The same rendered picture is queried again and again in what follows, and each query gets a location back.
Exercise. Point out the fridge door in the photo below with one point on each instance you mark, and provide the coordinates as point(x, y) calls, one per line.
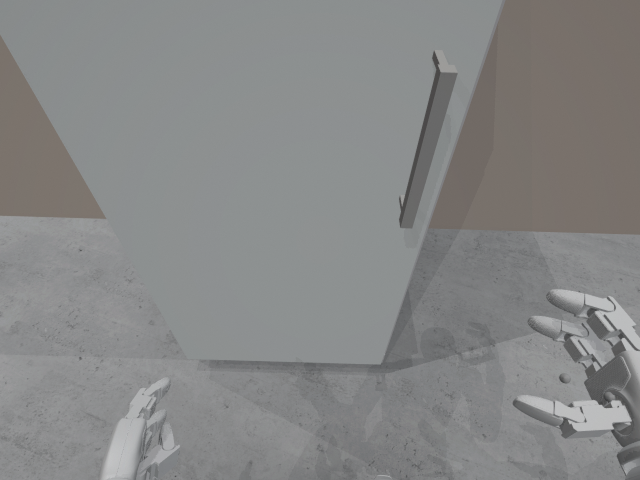
point(249, 155)

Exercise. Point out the handle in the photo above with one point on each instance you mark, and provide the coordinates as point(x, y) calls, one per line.
point(440, 95)

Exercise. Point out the left robot hand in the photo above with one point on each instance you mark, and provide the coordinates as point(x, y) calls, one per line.
point(132, 436)

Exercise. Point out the right robot forearm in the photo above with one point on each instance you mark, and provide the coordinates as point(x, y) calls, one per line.
point(629, 459)

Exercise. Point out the right robot hand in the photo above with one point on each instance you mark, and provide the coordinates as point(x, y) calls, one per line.
point(620, 376)

